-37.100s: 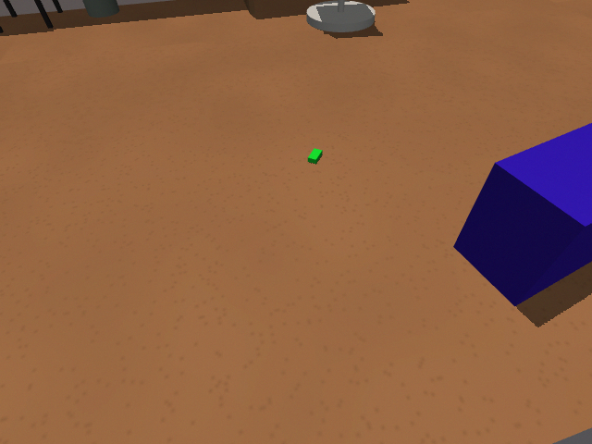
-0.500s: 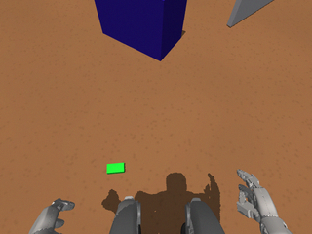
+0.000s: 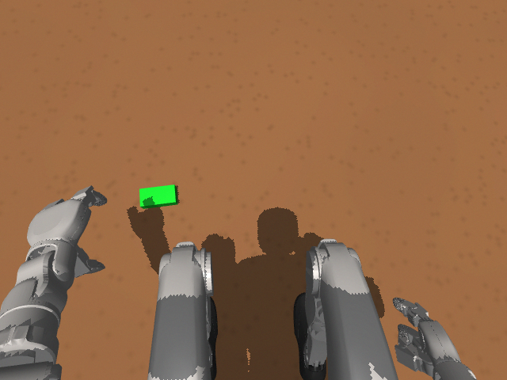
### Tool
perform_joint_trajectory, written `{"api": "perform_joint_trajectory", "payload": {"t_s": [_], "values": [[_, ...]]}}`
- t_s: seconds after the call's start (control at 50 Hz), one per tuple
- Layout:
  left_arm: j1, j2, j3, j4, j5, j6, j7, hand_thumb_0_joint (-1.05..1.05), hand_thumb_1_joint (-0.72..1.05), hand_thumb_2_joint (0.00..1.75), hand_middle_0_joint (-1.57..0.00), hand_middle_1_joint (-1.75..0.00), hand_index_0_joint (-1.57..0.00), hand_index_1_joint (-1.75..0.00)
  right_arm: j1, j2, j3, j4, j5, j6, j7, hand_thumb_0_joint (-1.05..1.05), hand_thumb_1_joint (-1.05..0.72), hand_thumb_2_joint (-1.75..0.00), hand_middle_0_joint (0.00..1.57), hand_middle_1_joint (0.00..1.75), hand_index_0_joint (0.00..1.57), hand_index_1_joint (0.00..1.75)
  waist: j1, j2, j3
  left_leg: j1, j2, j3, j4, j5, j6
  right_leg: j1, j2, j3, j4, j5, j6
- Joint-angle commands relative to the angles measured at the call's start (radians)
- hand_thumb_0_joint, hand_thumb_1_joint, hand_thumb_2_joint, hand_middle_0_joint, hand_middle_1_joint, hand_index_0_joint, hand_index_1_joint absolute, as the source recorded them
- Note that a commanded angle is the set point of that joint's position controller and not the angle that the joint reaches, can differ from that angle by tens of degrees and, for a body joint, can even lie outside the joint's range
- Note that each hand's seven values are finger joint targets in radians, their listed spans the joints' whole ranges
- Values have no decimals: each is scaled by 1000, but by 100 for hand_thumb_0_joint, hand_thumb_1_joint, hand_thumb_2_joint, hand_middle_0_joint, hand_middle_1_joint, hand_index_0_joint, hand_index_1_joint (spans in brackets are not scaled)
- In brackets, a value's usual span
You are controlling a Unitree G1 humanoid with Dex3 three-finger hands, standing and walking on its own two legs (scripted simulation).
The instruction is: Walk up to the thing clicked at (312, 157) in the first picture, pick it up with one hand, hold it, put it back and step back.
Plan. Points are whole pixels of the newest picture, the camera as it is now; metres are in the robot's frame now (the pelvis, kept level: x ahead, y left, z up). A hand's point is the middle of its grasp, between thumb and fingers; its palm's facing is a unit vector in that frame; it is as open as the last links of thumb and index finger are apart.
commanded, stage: rise first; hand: left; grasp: from above
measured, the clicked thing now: (158, 196) +0.48 +0.27 -0.42
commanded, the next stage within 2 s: none
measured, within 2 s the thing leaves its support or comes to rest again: neither
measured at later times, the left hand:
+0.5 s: hand (108, 212) +0.40 +0.32 -0.23, palm faces -0.46 -0.07 -0.88, open 12.6 cm
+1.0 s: hand (123, 204) +0.42 +0.31 -0.28, palm faces -0.45 -0.08 -0.89, open 12.1 cm
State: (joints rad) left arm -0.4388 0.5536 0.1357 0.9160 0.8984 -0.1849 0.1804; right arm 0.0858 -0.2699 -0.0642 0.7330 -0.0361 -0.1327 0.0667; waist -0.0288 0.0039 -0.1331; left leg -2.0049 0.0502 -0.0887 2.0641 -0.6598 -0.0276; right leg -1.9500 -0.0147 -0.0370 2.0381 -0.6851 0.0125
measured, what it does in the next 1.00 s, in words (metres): lowers itself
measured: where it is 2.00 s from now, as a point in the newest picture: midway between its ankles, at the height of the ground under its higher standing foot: (257, 354)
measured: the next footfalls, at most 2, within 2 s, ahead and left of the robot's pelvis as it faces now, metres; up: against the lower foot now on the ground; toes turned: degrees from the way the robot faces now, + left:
none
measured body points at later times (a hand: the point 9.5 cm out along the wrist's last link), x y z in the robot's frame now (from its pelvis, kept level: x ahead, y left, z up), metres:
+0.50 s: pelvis -0.01 +0.01 -0.08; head +0.21 +0.06 +0.31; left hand +0.42 +0.32 -0.18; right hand +0.06 -0.27 -0.19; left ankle +0.08 +0.14 -0.40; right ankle +0.09 -0.13 -0.40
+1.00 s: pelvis +0.00 +0.01 -0.11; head +0.23 +0.06 +0.27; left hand +0.44 +0.31 -0.23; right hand +0.07 -0.27 -0.22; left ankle +0.08 +0.14 -0.40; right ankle +0.09 -0.13 -0.40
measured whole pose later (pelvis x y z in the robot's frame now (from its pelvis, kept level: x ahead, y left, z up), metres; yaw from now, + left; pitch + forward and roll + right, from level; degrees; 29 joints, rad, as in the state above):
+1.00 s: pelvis +0.00 +0.01 -0.11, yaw -4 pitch +33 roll -7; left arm -0.83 0.73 0.16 1.39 1.26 -0.26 0.42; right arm 0.09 -0.25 0.02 0.79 -0.16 -0.06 0.13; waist -0.17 -0.03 -0.05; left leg -2.32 0.04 -0.15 2.41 -0.68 -0.02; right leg -2.23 0.01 -0.06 2.35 -0.69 0.04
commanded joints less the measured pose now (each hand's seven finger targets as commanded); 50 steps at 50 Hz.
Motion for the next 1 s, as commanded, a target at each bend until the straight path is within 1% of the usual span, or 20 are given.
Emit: {"api": "perform_joint_trajectory", "payload": {"t_s": [0.0,0.02,0.04,0.12,0.14,0.16,0.24,0.26,0.28,0.3,0.36,0.4,0.46,0.5,0.56,0.64,0.76,0.8,0.86,0.98], "values": [[-235,325,75,-61,66,-49,67,0,-27,80,-37,-70,-34,-73,148,-183,-61,-48,-3,-3,-11,0,-90,-90,20,30,20,30,-3,74,-634,395,-38,80,-176,75,53,278,37,-32,-248,77,-37],[-313,353,77,-130,80,-61,76,0,-27,80,-37,-70,-34,-72,135,-201,-70,-73,-6,0,-10,0,-90,-90,20,30,20,30,-10,113,-669,403,-38,78,-168,88,52,274,37,-38,-224,94,-40],[-269,343,76,-13,100,-55,85,0,-27,81,-37,-69,-34,-72,161,-188,-57,-35,-10,12,-8,0,-90,-90,20,30,20,30,-15,82,-645,384,-38,74,-156,80,53,260,40,-43,-213,88,-40],[-345,368,72,42,157,-65,121,0,-28,81,-37,-67,-34,-71,175,-196,-54,-22,-27,44,-2,0,-90,-90,20,30,20,30,-32,114,-600,340,-40,67,-131,49,54,190,41,-60,-169,63,-44],[-407,402,80,-10,169,-74,131,0,-28,81,-35,-69,-32,-72,164,-209,-59,-35,-28,48,0,0,-90,-90,20,30,20,30,-24,146,-611,342,-39,61,-130,34,52,162,42,-66,-155,47,-48],[-353,376,75,85,191,-66,137,0,-29,82,-35,-69,-32,-72,172,-205,-51,-20,-32,53,1,0,-90,-90,20,30,20,30,-33,142,-588,356,-36,50,-126,38,50,134,41,-76,-134,59,-48],[-430,371,52,98,238,-75,161,0,-28,81,-35,-67,-32,-70,183,-217,-52,-7,-45,68,12,0,-89,-90,20,30,20,30,-54,204,-578,366,-36,31,-110,74,41,66,38,-92,-72,103,-52],[-476,402,60,66,248,-82,168,0,-28,81,-35,-67,-32,-70,172,-221,-47,-13,-47,68,15,0,-89,-90,20,30,20,30,-43,236,-598,380,-34,26,-108,82,39,60,36,-94,-55,112,-54],[-423,386,51,169,267,-71,172,0,-27,80,-35,-69,-33,-71,181,-220,-47,7,-50,73,15,0,-89,-90,20,30,20,30,-53,202,-559,359,-32,27,-98,65,41,37,39,-97,-56,97,-55],[-449,392,53,162,272,-78,180,0,-28,81,-35,-67,-32,-70,182,-220,-47,2,-53,76,19,0,-89,-90,20,30,20,30,-67,191,-544,327,-34,32,-83,52,45,31,40,-96,-59,87,-53],[-503,408,55,157,303,-91,198,0,-27,79,-34,-69,-33,-70,196,-220,-43,14,-66,79,25,0,-89,-90,20,30,20,30,-62,213,-595,342,-36,45,-44,112,44,43,40,-93,-38,135,-53],[-514,426,63,203,327,-94,212,0,-27,79,-35,-68,-33,-70,203,-219,-36,20,-75,83,30,0,-89,-90,20,30,20,30,-77,213,-578,312,-38,52,-25,115,48,47,42,-94,-31,140,-50],[-573,404,35,216,336,-106,226,0,-25,77,-35,-70,-34,-71,188,-222,-37,19,-84,81,34,0,-90,-90,20,30,20,30,-96,200,-560,277,-38,53,-4,82,51,14,44,-95,-25,113,-49],[-573,433,56,245,351,-103,236,0,-25,76,-35,-71,-35,-71,207,-222,-32,32,-90,81,35,0,-90,-90,20,30,20,30,-87,218,-589,294,-40,57,10,110,49,25,45,-98,-10,133,-49],[-602,396,32,277,348,-97,253,0,-23,75,-35,-72,-35,-72,194,-223,-28,24,-98,75,38,0,-90,-90,20,30,20,30,-104,205,-582,280,-40,55,26,102,49,2,48,-103,-3,131,-49],[-622,439,47,316,361,-88,268,0,-23,74,-35,-73,-36,-72,187,-222,-15,28,-107,70,42,0,-90,-90,20,30,20,30,-101,219,-570,244,-42,57,38,84,51,-4,46,-105,19,116,-50],[-650,434,48,326,358,-78,279,0,-21,72,-36,-73,-37,-72,189,-226,-8,33,-115,65,45,0,-90,-90,20,30,20,30,-121,233,-588,243,-41,57,71,114,52,-13,48,-108,47,152,-46],[-643,442,51,327,354,-75,282,0,-20,71,-36,-74,-38,-72,186,-224,-5,35,-114,65,45,0,-90,-90,20,30,20,30,-110,222,-589,237,-40,60,82,125,53,-6,50,-104,48,164,-47],[-650,439,52,343,349,-70,281,0,-20,71,-36,-74,-38,-72,200,-226,0,40,-124,67,49,0,-90,-90,20,30,20,30,-132,196,-588,210,-40,61,106,146,58,16,50,-105,52,193,-41],[-637,451,55,348,342,-75,277,0,-21,72,-36,-74,-38,-72,192,-226,8,32,-125,68,54,0,-90,-90,20,30,20,30,-124,228,-562,193,-41,55,98,106,54,-7,52,-112,66,152,-48]]}}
